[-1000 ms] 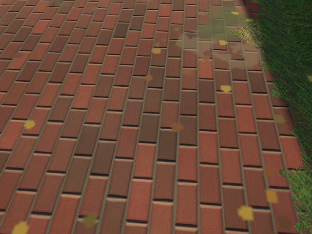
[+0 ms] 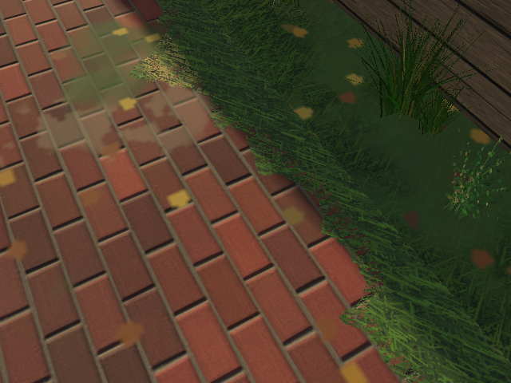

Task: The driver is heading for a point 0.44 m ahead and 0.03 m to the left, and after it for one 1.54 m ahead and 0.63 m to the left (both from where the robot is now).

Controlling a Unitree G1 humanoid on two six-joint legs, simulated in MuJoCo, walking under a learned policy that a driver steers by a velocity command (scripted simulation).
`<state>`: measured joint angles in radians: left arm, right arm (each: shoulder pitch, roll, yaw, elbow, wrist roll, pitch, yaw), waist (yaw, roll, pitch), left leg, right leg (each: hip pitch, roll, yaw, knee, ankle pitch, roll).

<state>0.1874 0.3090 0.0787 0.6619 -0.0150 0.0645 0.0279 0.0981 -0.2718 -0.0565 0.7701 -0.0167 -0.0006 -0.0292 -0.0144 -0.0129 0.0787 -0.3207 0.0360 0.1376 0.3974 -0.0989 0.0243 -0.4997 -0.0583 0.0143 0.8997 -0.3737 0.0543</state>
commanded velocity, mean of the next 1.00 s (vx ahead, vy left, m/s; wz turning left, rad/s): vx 0.03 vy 0.00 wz -0.19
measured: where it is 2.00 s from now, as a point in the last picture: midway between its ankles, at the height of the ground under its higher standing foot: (293, 365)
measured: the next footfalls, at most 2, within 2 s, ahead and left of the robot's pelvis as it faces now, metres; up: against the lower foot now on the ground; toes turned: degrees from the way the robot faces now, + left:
right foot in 0.12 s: +0.05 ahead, -0.14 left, +0.00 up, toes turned -6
left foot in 0.50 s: +0.08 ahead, +0.10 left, +0.00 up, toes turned -7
